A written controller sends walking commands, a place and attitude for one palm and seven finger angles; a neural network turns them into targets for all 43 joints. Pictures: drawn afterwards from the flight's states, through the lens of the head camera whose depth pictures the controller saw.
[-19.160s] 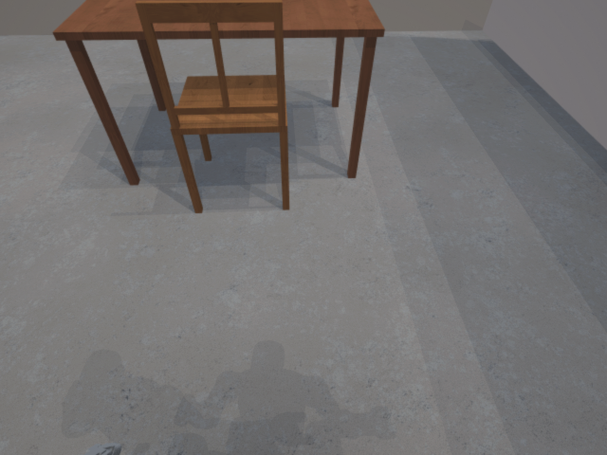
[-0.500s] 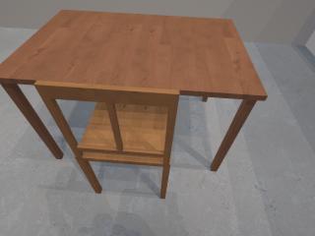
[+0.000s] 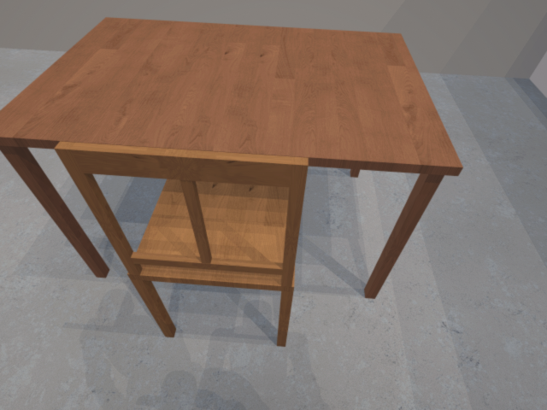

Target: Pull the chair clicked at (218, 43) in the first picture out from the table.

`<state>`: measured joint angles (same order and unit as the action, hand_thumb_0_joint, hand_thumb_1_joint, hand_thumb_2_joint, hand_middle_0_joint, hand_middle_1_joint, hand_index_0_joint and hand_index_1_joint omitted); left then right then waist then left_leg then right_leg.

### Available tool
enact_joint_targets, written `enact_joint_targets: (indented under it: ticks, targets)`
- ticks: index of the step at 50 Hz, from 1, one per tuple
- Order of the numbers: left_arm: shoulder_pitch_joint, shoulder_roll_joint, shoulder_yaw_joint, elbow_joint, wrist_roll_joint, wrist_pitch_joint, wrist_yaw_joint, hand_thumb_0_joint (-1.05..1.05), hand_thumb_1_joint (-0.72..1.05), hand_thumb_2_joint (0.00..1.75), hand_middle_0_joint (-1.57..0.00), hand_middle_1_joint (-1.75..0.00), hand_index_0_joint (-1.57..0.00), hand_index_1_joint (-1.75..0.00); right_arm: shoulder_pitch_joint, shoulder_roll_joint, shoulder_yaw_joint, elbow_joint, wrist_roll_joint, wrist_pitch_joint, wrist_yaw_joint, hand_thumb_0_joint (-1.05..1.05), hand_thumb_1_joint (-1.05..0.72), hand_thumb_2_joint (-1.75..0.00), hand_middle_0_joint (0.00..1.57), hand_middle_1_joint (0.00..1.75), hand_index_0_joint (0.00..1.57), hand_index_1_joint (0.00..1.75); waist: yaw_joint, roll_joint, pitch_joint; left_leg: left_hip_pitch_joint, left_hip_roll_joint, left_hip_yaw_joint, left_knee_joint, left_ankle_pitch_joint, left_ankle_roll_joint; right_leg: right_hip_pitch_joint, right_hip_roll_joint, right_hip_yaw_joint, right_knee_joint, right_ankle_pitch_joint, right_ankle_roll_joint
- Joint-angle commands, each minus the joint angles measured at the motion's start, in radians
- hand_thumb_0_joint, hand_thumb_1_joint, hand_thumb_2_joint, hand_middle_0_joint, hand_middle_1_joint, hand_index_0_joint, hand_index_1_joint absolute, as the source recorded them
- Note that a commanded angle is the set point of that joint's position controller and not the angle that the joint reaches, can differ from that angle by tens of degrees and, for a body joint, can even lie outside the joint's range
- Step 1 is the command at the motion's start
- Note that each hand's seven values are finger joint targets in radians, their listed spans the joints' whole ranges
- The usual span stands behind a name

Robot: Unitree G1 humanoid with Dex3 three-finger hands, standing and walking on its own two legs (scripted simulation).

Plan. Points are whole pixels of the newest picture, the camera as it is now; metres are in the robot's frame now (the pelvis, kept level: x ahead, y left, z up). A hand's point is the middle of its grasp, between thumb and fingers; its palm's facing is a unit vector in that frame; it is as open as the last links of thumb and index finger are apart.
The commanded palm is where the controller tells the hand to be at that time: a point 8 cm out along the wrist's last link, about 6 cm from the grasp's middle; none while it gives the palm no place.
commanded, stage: look again from close up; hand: left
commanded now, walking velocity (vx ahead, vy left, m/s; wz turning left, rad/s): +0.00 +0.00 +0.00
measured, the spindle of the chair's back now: (198, 224) +0.48 +0.20 -0.09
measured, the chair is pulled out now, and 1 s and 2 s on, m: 0.00 0.00 0.00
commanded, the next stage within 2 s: come to a stop and stand still in 0.02 s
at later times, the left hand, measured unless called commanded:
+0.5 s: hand out of the picture +0.01 +0.18 -0.17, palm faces +0.02 -0.97 -0.23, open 7.4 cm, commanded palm none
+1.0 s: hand out of the picture +0.00 +0.16 -0.18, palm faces +0.02 -0.98 -0.19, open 7.4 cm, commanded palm none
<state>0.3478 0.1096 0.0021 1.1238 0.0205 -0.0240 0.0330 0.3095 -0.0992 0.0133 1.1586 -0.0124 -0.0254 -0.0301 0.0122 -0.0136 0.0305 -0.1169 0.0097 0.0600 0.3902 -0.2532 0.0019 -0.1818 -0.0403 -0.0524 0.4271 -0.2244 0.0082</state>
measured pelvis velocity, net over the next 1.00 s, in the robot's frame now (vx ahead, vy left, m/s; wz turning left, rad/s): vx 0.01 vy -0.01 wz -0.01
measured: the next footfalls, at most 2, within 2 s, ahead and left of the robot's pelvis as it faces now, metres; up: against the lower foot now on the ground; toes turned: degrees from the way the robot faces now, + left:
none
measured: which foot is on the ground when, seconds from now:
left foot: down 0.00-1.00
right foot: down 0.00-1.00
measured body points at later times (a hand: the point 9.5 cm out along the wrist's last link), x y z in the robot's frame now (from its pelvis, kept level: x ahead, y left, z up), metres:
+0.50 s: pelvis +0.00 +0.01 -0.01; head +0.00 -0.01 +0.44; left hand +0.01 +0.24 -0.16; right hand +0.00 -0.21 -0.17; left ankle -0.03 +0.12 -0.74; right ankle +0.00 -0.12 -0.74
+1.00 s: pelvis +0.01 -0.01 +0.00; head +0.02 -0.02 +0.45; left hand +0.00 +0.21 -0.16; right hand +0.00 -0.22 -0.17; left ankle -0.03 +0.12 -0.74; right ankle +0.00 -0.12 -0.74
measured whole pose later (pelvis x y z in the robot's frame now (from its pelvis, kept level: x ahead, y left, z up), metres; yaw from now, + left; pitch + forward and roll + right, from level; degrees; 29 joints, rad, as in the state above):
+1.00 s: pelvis +0.01 -0.01 +0.00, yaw +0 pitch -2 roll +1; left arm 0.28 0.14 -0.01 1.12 0.02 -0.01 0.03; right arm 0.27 -0.15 0.02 1.14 -0.01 -0.02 -0.02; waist 0.01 0.01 0.04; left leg -0.12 0.01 0.07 0.42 -0.28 -0.01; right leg -0.19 -0.04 -0.05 0.48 -0.26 0.00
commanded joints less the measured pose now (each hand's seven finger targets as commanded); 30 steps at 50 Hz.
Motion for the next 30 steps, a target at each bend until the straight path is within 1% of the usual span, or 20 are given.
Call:
enact_joint_targets:
  ticks: [1, 2, 3, 5, 7, 8, 9, 10, 11, 12, 15, 16, 17, 18, 21, 22, 24, 26, 28, 30]
  targets:
    - [0.101, 0.077, 0.013, -0.014, -0.005, -0.014, 0.008, 0.00, 0.90, 0.90, -0.20, -0.30, -0.20, -0.30, 0.081, -0.082, -0.013, -0.020, 0.004, -0.011, -0.007, 0.00, -0.90, -0.90, 0.20, 0.30, 0.20, 0.30, -0.002, 0.016, 0.054, -0.058, 0.080, -0.075, -0.080, 0.142, 0.016, -0.012, -0.064, 0.066, -0.069, 0.139, -0.036]
    - [0.101, 0.081, 0.014, -0.016, -0.005, -0.014, 0.007, 0.00, 0.90, 0.90, -0.20, -0.30, -0.20, -0.30, 0.080, -0.079, -0.013, -0.021, 0.006, -0.010, -0.007, 0.00, -0.90, -0.90, 0.20, 0.30, 0.20, 0.30, 0.000, 0.006, 0.062, -0.064, 0.081, -0.072, -0.084, 0.133, 0.016, -0.009, -0.061, 0.065, -0.075, 0.136, -0.036]
    - [0.103, 0.078, 0.014, -0.015, -0.004, -0.014, 0.007, 0.00, 0.90, 0.90, -0.20, -0.30, -0.20, -0.30, 0.077, -0.080, -0.014, -0.021, 0.005, -0.010, -0.007, 0.00, -0.90, -0.90, 0.20, 0.30, 0.20, 0.30, 0.000, 0.011, 0.064, -0.065, 0.078, -0.073, -0.081, 0.132, 0.014, -0.013, -0.064, 0.066, -0.075, 0.136, -0.036]
    - [0.103, 0.079, 0.014, -0.015, -0.005, -0.016, 0.007, 0.00, 0.90, 0.90, -0.20, -0.30, -0.20, -0.30, 0.084, -0.081, -0.014, -0.019, 0.004, -0.011, -0.007, 0.00, -0.90, -0.90, 0.20, 0.30, 0.20, 0.30, -0.003, 0.003, 0.050, -0.056, 0.080, -0.073, -0.076, 0.147, 0.014, -0.007, -0.064, 0.064, -0.070, 0.150, -0.037]
    - [0.100, 0.078, 0.014, -0.016, -0.005, -0.014, 0.007, 0.00, 0.90, 0.90, -0.20, -0.30, -0.20, -0.30, 0.079, -0.078, -0.014, -0.020, 0.006, -0.010, -0.008, 0.00, -0.90, -0.90, 0.20, 0.30, 0.20, 0.30, -0.001, 0.016, 0.063, -0.059, 0.083, -0.072, -0.084, 0.143, 0.016, -0.010, -0.061, 0.063, -0.075, 0.141, -0.037]
    - [0.105, 0.139, 0.007, 0.014, 0.004, -0.027, 0.042, 0.00, 0.90, 0.90, -0.20, -0.30, -0.20, -0.30, -0.045, -0.150, -0.024, -0.100, 0.014, -0.016, 0.008, 0.00, -0.90, -0.90, 0.20, 0.30, 0.20, 0.30, 0.027, 0.014, 0.102, -0.171, 0.105, -0.033, 0.125, 0.168, -0.014, -0.035, -0.122, 0.104, -0.050, 0.413, -0.027]
    - [0.069, 0.162, 0.016, -0.033, -0.003, -0.029, 0.034, 0.00, 0.90, 0.90, -0.20, -0.30, -0.20, -0.30, 0.027, -0.091, -0.025, -0.128, 0.006, -0.001, 0.008, 0.00, -0.90, -0.90, 0.20, 0.30, 0.20, 0.30, -0.034, 0.045, 0.013, -0.132, 0.054, -0.057, 0.087, -0.035, -0.006, -0.027, -0.148, 0.143, -0.048, 0.201, -0.055]
    - [0.029, 0.151, 0.009, -0.048, -0.005, -0.027, 0.024, 0.00, 0.90, 0.90, -0.20, -0.30, -0.20, -0.30, 0.057, -0.095, -0.021, -0.119, 0.002, -0.001, 0.011, 0.00, -0.90, -0.90, 0.20, 0.30, 0.20, 0.30, -0.038, 0.044, 0.011, -0.125, 0.060, -0.069, 0.066, -0.028, 0.001, -0.074, -0.114, 0.114, -0.038, -0.019, -0.063]
    - [0.024, 0.130, 0.006, -0.056, -0.004, -0.023, 0.019, 0.00, 0.90, 0.90, -0.20, -0.30, -0.20, -0.30, 0.080, -0.098, -0.021, -0.124, 0.000, -0.006, 0.012, 0.00, -0.90, -0.90, 0.20, 0.30, 0.20, 0.30, -0.038, 0.076, 0.003, -0.125, 0.073, -0.082, 0.050, 0.020, 0.013, -0.085, -0.085, 0.095, -0.016, -0.063, -0.061]
    - [0.020, 0.138, 0.009, -0.061, -0.003, -0.019, 0.014, 0.00, 0.90, 0.90, -0.20, -0.30, -0.20, -0.30, 0.082, -0.104, -0.018, -0.129, -0.002, -0.010, 0.011, 0.00, -0.90, -0.90, 0.20, 0.30, 0.20, 0.30, -0.031, 0.109, -0.019, -0.128, 0.085, -0.079, 0.042, 0.039, 0.023, -0.058, -0.071, 0.074, -0.002, -0.040, -0.059]
    - [0.020, 0.115, 0.003, -0.057, -0.007, -0.011, 0.009, 0.00, 0.90, 0.90, -0.20, -0.30, -0.20, -0.30, 0.076, -0.123, -0.015, -0.140, 0.002, -0.011, 0.007, 0.00, -0.90, -0.90, 0.20, 0.30, 0.20, 0.30, -0.024, 0.027, 0.028, -0.156, 0.091, -0.096, 0.016, 0.067, 0.033, -0.040, -0.059, 0.066, 0.014, 0.013, -0.052]
    - [0.017, 0.114, 0.002, -0.057, -0.008, -0.009, 0.007, 0.00, 0.90, 0.90, -0.20, -0.30, -0.20, -0.30, 0.072, -0.127, -0.015, -0.141, 0.002, -0.010, 0.006, 0.00, -0.90, -0.90, 0.20, 0.30, 0.20, 0.30, -0.021, 0.018, 0.044, -0.161, 0.089, -0.097, 0.004, 0.053, 0.034, -0.043, -0.060, 0.068, 0.009, 0.008, -0.050]
    - [0.009, 0.119, 0.001, -0.058, -0.007, -0.005, 0.005, 0.00, 0.90, 0.90, -0.20, -0.30, -0.20, -0.30, 0.068, -0.126, -0.013, -0.139, 0.001, -0.011, 0.006, 0.00, -0.90, -0.90, 0.20, 0.30, 0.20, 0.30, -0.018, 0.024, 0.078, -0.177, 0.089, -0.099, -0.013, 0.046, 0.036, -0.050, -0.055, 0.064, 0.008, 0.006, -0.050]
    - [0.010, 0.116, 0.002, -0.057, -0.008, -0.005, 0.004, 0.00, 0.90, 0.90, -0.20, -0.30, -0.20, -0.30, 0.064, -0.131, -0.012, -0.139, 0.001, -0.010, 0.006, 0.00, -0.90, -0.90, 0.20, 0.30, 0.20, 0.30, -0.016, 0.018, 0.084, -0.177, 0.087, -0.098, -0.020, 0.042, 0.035, -0.049, -0.057, 0.066, 0.004, 0.007, -0.048]
    - [0.003, 0.127, 0.004, -0.060, -0.010, -0.002, 0.003, 0.00, 0.90, 0.90, -0.20, -0.30, -0.20, -0.30, 0.064, -0.143, -0.009, -0.128, 0.001, -0.010, 0.007, 0.00, -0.90, -0.90, 0.20, 0.30, 0.20, 0.30, -0.014, 0.006, 0.079, -0.158, 0.083, -0.092, -0.030, 0.053, 0.033, -0.039, -0.060, 0.069, 0.003, 0.023, -0.044]
    - [-0.002, 0.130, 0.005, -0.059, -0.010, -0.002, 0.001, 0.00, 0.90, 0.90, -0.20, -0.30, -0.20, -0.30, 0.061, -0.140, -0.009, -0.122, -0.001, -0.012, 0.007, 0.00, -0.90, -0.90, 0.20, 0.30, 0.20, 0.30, -0.012, 0.023, 0.078, -0.151, 0.085, -0.093, -0.041, 0.069, 0.034, -0.036, -0.056, 0.068, 0.006, 0.036, -0.045]
    - [-0.003, 0.134, 0.006, -0.059, -0.011, -0.003, 0.002, 0.00, 0.90, 0.90, -0.20, -0.30, -0.20, -0.30, 0.056, -0.148, -0.008, -0.115, -0.001, -0.014, 0.006, 0.00, -0.90, -0.90, 0.20, 0.30, 0.20, 0.30, -0.010, 0.010, 0.052, -0.128, 0.084, -0.086, -0.036, 0.102, 0.032, -0.019, -0.065, 0.067, 0.008, 0.071, -0.042]
    - [-0.010, 0.140, 0.006, -0.060, -0.011, -0.003, 0.002, 0.00, 0.90, 0.90, -0.20, -0.30, -0.20, -0.30, 0.055, -0.152, -0.008, -0.108, 0.000, -0.013, 0.006, 0.00, -0.90, -0.90, 0.20, 0.30, 0.20, 0.30, -0.010, -0.006, 0.046, -0.116, 0.083, -0.083, -0.035, 0.109, 0.030, -0.014, -0.067, 0.071, 0.004, 0.084, -0.040]
    - [-0.016, 0.143, 0.008, -0.061, -0.011, -0.002, 0.002, 0.00, 0.90, 0.90, -0.20, -0.30, -0.20, -0.30, 0.048, -0.151, -0.007, -0.101, 0.000, -0.013, 0.006, 0.00, -0.90, -0.90, 0.20, 0.30, 0.20, 0.30, -0.007, 0.008, 0.051, -0.115, 0.082, -0.081, -0.040, 0.121, 0.029, -0.013, -0.068, 0.070, 0.004, 0.095, -0.039]
    - [-0.018, 0.146, 0.008, -0.058, -0.011, -0.003, 0.002, 0.00, 0.90, 0.90, -0.20, -0.30, -0.20, -0.30, 0.047, -0.151, -0.008, -0.094, -0.001, -0.013, 0.006, 0.00, -0.90, -0.90, 0.20, 0.30, 0.20, 0.30, -0.008, -0.004, 0.033, -0.098, 0.082, -0.076, -0.036, 0.135, 0.027, -0.005, -0.072, 0.073, 0.003, 0.121, -0.040]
